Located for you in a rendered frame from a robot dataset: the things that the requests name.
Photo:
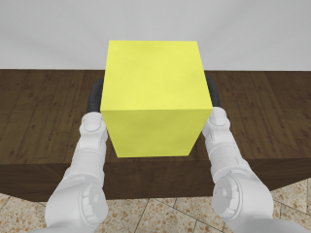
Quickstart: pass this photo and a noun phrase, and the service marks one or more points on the robot right forearm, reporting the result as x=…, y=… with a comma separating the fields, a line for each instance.
x=224, y=155

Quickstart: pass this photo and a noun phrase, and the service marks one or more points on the robot left upper arm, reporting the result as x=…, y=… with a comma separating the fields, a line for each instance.
x=75, y=209

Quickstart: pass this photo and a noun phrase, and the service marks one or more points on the carton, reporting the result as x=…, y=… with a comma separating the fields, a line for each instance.
x=155, y=98

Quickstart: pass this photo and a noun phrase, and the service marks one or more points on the robot left forearm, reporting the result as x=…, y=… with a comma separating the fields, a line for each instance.
x=89, y=155

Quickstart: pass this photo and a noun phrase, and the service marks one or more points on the robot right upper arm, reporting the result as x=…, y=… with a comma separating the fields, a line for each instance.
x=246, y=206

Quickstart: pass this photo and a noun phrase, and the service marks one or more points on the pedestal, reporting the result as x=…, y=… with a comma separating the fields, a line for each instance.
x=41, y=111

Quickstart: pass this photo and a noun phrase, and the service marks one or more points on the right robot hand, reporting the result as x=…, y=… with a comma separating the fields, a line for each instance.
x=214, y=95

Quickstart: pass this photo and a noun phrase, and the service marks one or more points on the left robot hand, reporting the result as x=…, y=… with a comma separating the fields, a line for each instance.
x=95, y=97

